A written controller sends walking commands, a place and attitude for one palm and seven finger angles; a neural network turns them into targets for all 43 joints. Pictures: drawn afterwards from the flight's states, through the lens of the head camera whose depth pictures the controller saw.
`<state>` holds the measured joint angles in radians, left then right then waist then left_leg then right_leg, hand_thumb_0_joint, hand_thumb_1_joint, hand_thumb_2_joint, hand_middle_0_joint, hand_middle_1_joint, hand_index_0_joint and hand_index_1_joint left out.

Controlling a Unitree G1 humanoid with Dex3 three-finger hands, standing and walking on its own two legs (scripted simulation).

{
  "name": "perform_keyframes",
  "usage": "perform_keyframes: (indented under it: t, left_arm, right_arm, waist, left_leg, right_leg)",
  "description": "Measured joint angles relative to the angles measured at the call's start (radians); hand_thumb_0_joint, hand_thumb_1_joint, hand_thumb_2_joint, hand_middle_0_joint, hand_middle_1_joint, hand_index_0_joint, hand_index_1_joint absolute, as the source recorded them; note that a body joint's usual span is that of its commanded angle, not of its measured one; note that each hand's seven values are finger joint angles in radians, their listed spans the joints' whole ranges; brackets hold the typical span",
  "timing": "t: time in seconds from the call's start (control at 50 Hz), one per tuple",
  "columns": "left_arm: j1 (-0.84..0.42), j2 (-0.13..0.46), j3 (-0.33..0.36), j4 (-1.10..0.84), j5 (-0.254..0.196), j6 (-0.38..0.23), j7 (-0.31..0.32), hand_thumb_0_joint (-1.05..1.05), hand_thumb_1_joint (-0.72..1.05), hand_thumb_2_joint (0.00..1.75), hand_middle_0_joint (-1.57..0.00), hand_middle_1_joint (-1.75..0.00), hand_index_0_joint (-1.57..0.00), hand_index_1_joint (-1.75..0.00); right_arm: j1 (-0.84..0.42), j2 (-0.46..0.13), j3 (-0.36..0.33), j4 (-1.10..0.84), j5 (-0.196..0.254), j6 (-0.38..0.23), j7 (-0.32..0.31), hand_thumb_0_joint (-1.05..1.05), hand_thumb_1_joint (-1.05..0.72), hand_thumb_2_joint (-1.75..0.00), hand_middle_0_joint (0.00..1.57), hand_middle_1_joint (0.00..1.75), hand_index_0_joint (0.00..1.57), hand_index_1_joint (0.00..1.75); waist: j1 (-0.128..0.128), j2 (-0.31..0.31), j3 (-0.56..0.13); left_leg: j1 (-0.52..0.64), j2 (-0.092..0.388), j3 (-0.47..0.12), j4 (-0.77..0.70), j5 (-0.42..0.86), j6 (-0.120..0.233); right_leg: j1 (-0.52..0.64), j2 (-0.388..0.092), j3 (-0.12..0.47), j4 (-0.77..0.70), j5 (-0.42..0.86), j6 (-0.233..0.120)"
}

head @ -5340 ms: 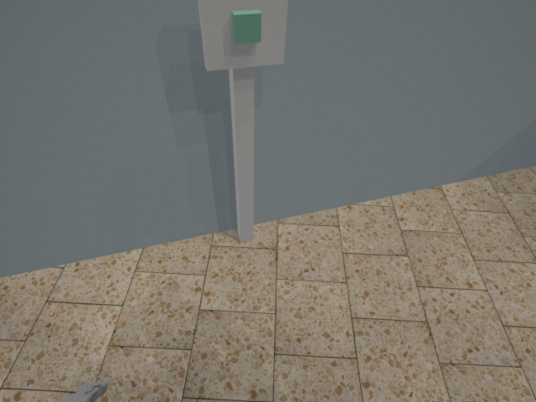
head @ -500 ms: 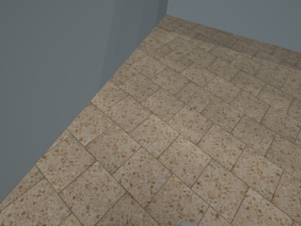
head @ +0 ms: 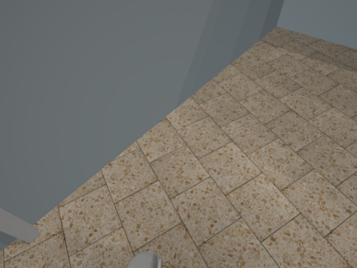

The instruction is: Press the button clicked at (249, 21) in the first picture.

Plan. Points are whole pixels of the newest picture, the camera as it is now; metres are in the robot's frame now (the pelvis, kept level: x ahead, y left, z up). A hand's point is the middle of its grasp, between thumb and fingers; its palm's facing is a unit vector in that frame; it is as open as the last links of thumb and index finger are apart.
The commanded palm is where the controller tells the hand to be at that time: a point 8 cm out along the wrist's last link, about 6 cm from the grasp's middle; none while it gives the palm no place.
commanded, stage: turn to face it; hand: left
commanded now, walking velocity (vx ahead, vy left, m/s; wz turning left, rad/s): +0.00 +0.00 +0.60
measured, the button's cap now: out of the picture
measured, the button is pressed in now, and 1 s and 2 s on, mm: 0 0 0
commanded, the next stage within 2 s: take the last steps up to it in 1.32 s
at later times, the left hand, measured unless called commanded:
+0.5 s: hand out of the picture +0.01 +0.31 -0.17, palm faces +0.32 -0.92 -0.24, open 7.4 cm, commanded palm none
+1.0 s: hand out of the picture -0.01 +0.24 -0.14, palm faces +0.53 -0.80 -0.29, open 7.4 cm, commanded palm none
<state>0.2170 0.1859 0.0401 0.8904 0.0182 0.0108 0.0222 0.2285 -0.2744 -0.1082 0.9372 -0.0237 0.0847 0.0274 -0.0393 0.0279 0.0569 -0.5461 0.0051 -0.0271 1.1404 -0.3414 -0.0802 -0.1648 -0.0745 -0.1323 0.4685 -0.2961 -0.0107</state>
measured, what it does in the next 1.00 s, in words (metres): steps on the spot, turning left: left foot, then right foot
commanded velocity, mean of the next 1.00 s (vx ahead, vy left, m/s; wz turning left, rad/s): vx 0.00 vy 0.00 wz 0.58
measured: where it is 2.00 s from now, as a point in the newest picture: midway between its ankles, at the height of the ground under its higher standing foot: outside the picture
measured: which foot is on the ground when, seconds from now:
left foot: up 0.00-0.22, down 0.24-0.80, up 0.82-1.00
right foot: down 0.00-0.24, up 0.26-0.80, down 0.82-1.00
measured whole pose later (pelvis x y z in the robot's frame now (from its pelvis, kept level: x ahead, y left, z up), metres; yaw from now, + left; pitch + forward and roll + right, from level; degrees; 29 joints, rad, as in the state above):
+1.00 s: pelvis +0.00 +0.01 +0.00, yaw +35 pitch -2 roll +2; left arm 0.18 0.18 0.03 0.86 0.02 0.01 0.02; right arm 0.26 -0.27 -0.10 0.96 -0.02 0.09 0.02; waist -0.05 0.04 0.06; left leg -0.50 -0.01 -0.04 1.16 -0.39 -0.07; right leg -0.18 -0.08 -0.12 0.50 -0.29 -0.01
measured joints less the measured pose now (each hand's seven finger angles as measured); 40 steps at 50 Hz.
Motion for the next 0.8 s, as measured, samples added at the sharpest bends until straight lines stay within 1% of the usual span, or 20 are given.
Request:
perform_keyframes:
  t: [0.06, 0.12, 0.2, 0.22, 0.24, 0.26, 0.28, 0.3, 0.32, 0.36, 0.42, 0.52, 0.6, 0.66, 0.74, 0.76, 0.8]
  left_arm:
    - [0.012, -0.003, -0.005, -0.001, 0.005, -0.007, -0.003, 0.01, 0.9, 0.9, -0.2, -0.3, -0.2, -0.3]
    - [0.026, 0.0, -0.006, 0.001, 0.01, -0.005, -0.007, 0.0, 0.9, 0.9, -0.2, -0.3, -0.2, -0.3]
    - [0.044, 0.024, 0.002, 0.013, 0.013, 0.005, -0.011, 0.0, 0.9, 0.9, -0.2, -0.3, -0.2, -0.3]
    - [0.05, 0.033, 0.007, 0.016, 0.011, 0.008, -0.012, 0.0, 0.9, 0.9, -0.2, -0.3, -0.2, -0.3]
    - [0.058, 0.045, 0.012, 0.018, 0.007, 0.011, -0.013, 0.0, 0.9, 0.9, -0.2, -0.3, -0.2, -0.3]
    - [0.056, 0.061, 0.02, 0.025, 0.002, 0.019, -0.014, 0.0, 0.9, 0.9, -0.2, -0.3, -0.2, -0.3]
    - [0.05, 0.075, 0.026, 0.033, 0.0, 0.031, -0.012, 0.0, 0.9, 0.9, -0.2, -0.3, -0.2, -0.3]
    - [0.046, 0.085, 0.03, 0.038, 0.0, 0.044, -0.009, 0.01, 0.9, 0.9, -0.2, -0.3, -0.2, -0.3]
    - [0.041, 0.09, 0.034, 0.044, 0.0, 0.053, -0.007, 0.01, 0.9, 0.9, -0.2, -0.3, -0.2, -0.3]
    - [0.025, 0.095, 0.04, 0.049, -0.001, 0.06, -0.007, 0.01, 0.91, 0.9, -0.2, -0.3, -0.2, -0.3]
    - [-0.006, 0.097, 0.043, 0.034, 0.0, 0.053, -0.015, 0.01, 0.91, 0.9, -0.2, -0.3, -0.19, -0.3]
    - [-0.055, 0.093, 0.043, 0.0, 0.001, 0.041, -0.016, 0.01, 0.91, 0.9, -0.2, -0.3, -0.19, -0.3]
    - [-0.089, 0.083, 0.039, -0.016, 0.0, 0.041, -0.012, 0.01, 0.91, 0.9, -0.2, -0.3, -0.19, -0.3]
    - [-0.114, 0.071, 0.034, -0.027, -0.004, 0.041, -0.01, 0.01, 0.91, 0.9, -0.2, -0.3, -0.19, -0.3]
    - [-0.138, 0.049, 0.022, -0.046, -0.012, 0.032, -0.007, 0.01, 0.91, 0.9, -0.2, -0.3, -0.19, -0.3]
    - [-0.139, 0.043, 0.018, -0.052, -0.014, 0.027, -0.007, 0.01, 0.91, 0.9, -0.2, -0.3, -0.2, -0.3]
    - [-0.132, 0.037, 0.01, -0.064, -0.017, 0.014, -0.007, 0.0, 0.91, 0.9, -0.2, -0.3, -0.2, -0.3]
  right_arm:
    - [-0.02, -0.002, 0.007, 0.01, 0.001, 0.01, 0.0, 0.0, -0.91, -0.9, 0.2, 0.3, 0.2, 0.3]
    - [-0.054, 0.002, 0.017, 0.011, 0.004, 0.014, 0.001, 0.0, -0.91, -0.9, 0.2, 0.3, 0.2, 0.3]
    - [-0.104, 0.014, 0.033, -0.007, 0.01, -0.001, 0.003, 0.01, -0.91, -0.9, 0.2, 0.3, 0.2, 0.3]
    - [-0.112, 0.017, 0.037, -0.017, 0.01, -0.008, 0.004, 0.01, -0.91, -0.9, 0.2, 0.3, 0.2, 0.3]
    - [-0.118, 0.019, 0.04, -0.027, 0.009, -0.02, 0.005, 0.01, -0.91, -0.9, 0.2, 0.3, 0.2, 0.3]
    - [-0.128, 0.029, 0.041, -0.033, 0.008, -0.033, 0.004, 0.0, -0.91, -0.9, 0.2, 0.3, 0.2, 0.3]
    - [-0.134, 0.037, 0.045, -0.04, 0.011, -0.044, 0.003, 0.0, -0.91, -0.9, 0.2, 0.3, 0.2, 0.3]
    - [-0.137, 0.042, 0.05, -0.045, 0.014, -0.052, 0.002, 0.0, -0.91, -0.9, 0.2, 0.3, 0.2, 0.3]
    - [-0.136, 0.046, 0.054, -0.049, 0.014, -0.058, -0.003, 0.0, -0.91, -0.9, 0.2, 0.3, 0.2, 0.3]
    - [-0.127, 0.051, 0.057, -0.056, 0.011, -0.062, -0.015, 0.0, -0.91, -0.9, 0.2, 0.3, 0.2, 0.3]
    - [-0.111, 0.053, 0.061, -0.053, 0.008, -0.06, -0.023, 0.0, -0.91, -0.9, 0.2, 0.3, 0.2, 0.3]
    - [-0.071, 0.062, 0.064, -0.039, 0.008, -0.056, -0.023, 0.0, -0.91, -0.9, 0.21, 0.3, 0.2, 0.3]
    - [-0.035, 0.069, 0.059, -0.03, 0.004, -0.051, -0.02, 0.0, -0.91, -0.9, 0.21, 0.3, 0.2, 0.3]
    - [-0.008, 0.07, 0.054, -0.023, 0.001, -0.049, -0.021, 0.0, -0.91, -0.9, 0.21, 0.3, 0.2, 0.3]
    - [0.021, 0.061, 0.044, -0.009, -0.001, -0.038, -0.023, 0.0, -0.91, -0.9, 0.21, 0.3, 0.2, 0.3]
    - [0.027, 0.057, 0.04, -0.005, 0.0, -0.035, -0.023, 0.0, -0.91, -0.9, 0.21, 0.3, 0.2, 0.3]
    - [0.04, 0.05, 0.034, 0.001, 0.005, -0.029, -0.022, 0.0, -0.91, -0.9, 0.21, 0.3, 0.2, 0.3]
  waist:
    - [0.012, -0.008, 0.019]
    - [0.029, -0.021, 0.038]
    - [0.053, -0.045, 0.056]
    - [0.056, -0.053, 0.056]
    - [0.058, -0.062, 0.053]
    - [0.061, -0.086, 0.058]
    - [0.066, -0.101, 0.063]
    - [0.071, -0.105, 0.063]
    - [0.071, -0.103, 0.059]
    - [0.064, -0.089, 0.05]
    - [0.056, -0.072, 0.042]
    - [0.041, -0.061, 0.023]
    - [0.02, -0.051, 0.011]
    - [0.001, -0.039, 0.01]
    - [-0.02, -0.013, 0.011]
    - [-0.022, -0.006, 0.01]
    - [-0.022, 0.0, 0.002]
  left_leg:
    - [0.044, 0.03, 0.015, -0.068, -0.034, -0.009]
    - [0.103, 0.042, 0.043, -0.189, -0.069, -0.005]
    - [0.194, 0.034, 0.093, -0.381, -0.071, 0.016]
    - [0.225, 0.028, 0.106, -0.452, -0.036, 0.023]
    - [0.257, 0.02, 0.116, -0.527, 0.015, 0.042]
    - [0.252, 0.001, 0.118, -0.527, 0.02, 0.072]
    - [0.245, -0.009, 0.116, -0.51, 0.012, 0.097]
    - [0.246, -0.011, 0.112, -0.505, 0.006, 0.115]
    - [0.251, -0.01, 0.104, -0.512, 0.006, 0.126]
    - [0.268, -0.01, 0.081, -0.548, 0.025, 0.134]
    - [0.294, -0.02, 0.047, -0.613, 0.067, 0.141]
    - [0.314, -0.046, -0.002, -0.675, 0.111, 0.148]
    - [0.308, -0.065, -0.043, -0.685, 0.124, 0.147]
    - [0.294, -0.078, -0.076, -0.679, 0.131, 0.14]
    - [0.267, -0.092, -0.125, -0.655, 0.132, 0.121]
    - [0.258, -0.097, -0.136, -0.645, 0.131, 0.115]
    - [0.234, -0.112, -0.155, -0.61, 0.119, 0.099]
  right_leg:
    - [0.001, -0.025, -0.038, 0.018, -0.015, 0.007]
    - [-0.006, -0.051, -0.069, 0.046, -0.031, 0.02]
    - [-0.027, -0.085, -0.11, 0.103, -0.061, 0.048]
    - [-0.036, -0.096, -0.121, 0.128, -0.074, 0.058]
    - [-0.055, -0.11, -0.127, 0.172, -0.093, 0.067]
    - [-0.089, -0.125, -0.1, 0.253, -0.12, 0.075]
    - [-0.13, -0.117, -0.054, 0.353, -0.177, 0.082]
    - [-0.169, -0.099, -0.015, 0.449, -0.224, 0.087]
    - [-0.204, -0.081, 0.01, 0.528, -0.243, 0.091]
    - [-0.258, -0.055, 0.042, 0.633, -0.217, 0.097]
    - [-0.308, -0.04, 0.079, 0.676, -0.138, 0.105]
    - [-0.327, -0.029, 0.125, 0.623, -0.068, 0.118]
    - [-0.303, -0.011, 0.14, 0.539, -0.082, 0.12]
    - [-0.274, 0.012, 0.146, 0.466, -0.11, 0.116]
    - [-0.208, 0.051, 0.148, 0.312, -0.121, 0.1]
    - [-0.184, 0.06, 0.146, 0.259, -0.102, 0.095]
    - [-0.113, 0.066, 0.139, 0.101, -0.011, 0.085]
